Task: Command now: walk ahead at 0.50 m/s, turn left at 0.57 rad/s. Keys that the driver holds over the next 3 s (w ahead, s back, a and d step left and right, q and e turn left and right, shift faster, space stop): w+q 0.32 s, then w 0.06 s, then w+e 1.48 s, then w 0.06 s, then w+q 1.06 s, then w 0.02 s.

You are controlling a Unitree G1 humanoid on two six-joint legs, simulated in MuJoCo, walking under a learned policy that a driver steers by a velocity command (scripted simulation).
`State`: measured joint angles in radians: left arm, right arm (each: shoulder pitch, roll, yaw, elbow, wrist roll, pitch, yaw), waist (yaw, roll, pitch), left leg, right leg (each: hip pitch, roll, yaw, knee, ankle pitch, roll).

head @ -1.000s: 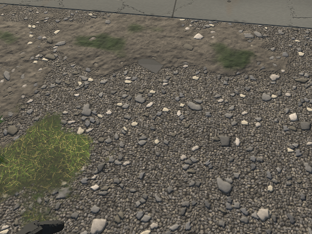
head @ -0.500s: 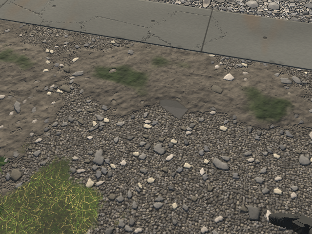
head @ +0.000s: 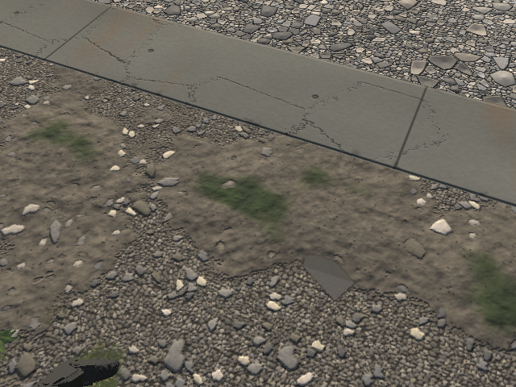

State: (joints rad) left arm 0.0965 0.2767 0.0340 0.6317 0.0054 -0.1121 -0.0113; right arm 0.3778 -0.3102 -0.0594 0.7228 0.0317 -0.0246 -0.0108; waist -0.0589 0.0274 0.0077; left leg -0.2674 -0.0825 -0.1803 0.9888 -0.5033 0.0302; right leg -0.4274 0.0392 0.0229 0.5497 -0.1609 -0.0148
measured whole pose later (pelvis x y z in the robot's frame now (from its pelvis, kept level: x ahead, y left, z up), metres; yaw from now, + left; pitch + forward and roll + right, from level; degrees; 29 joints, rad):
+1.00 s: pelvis +0.53 +0.10 -0.01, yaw +1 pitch +2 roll +2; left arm 0.08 0.26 0.04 0.69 -0.02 -0.04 -0.07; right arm 0.34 -0.28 -0.08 0.83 0.01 -0.04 -0.02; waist -0.05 -0.02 0.04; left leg 0.11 0.03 0.27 0.40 -0.48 -0.02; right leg -0.53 -0.01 -0.06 0.60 -0.10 -0.10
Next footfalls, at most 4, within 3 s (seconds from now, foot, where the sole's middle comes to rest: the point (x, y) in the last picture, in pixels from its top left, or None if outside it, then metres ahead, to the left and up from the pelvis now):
0.44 left None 0.36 0.19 -0.76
1.00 right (253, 308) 0.70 0.01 -0.76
1.48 left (195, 223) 1.00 0.18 -0.76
2.00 right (307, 186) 1.13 -0.19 -0.76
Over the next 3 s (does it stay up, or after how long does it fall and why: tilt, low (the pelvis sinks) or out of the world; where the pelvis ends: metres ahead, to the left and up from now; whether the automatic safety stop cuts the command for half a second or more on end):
stays up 1.57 -0.22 0.00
